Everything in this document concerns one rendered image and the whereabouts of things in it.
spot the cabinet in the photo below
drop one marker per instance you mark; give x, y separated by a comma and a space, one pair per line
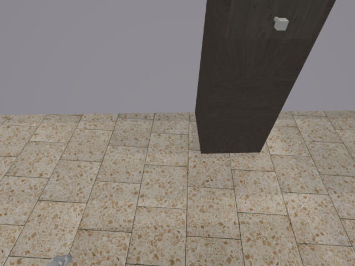
244, 83

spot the drawer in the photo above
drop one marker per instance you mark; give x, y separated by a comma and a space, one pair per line
255, 18

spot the handle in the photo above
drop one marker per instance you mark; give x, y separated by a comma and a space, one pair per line
280, 23

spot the robot left hand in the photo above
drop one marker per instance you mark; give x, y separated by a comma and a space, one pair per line
60, 260

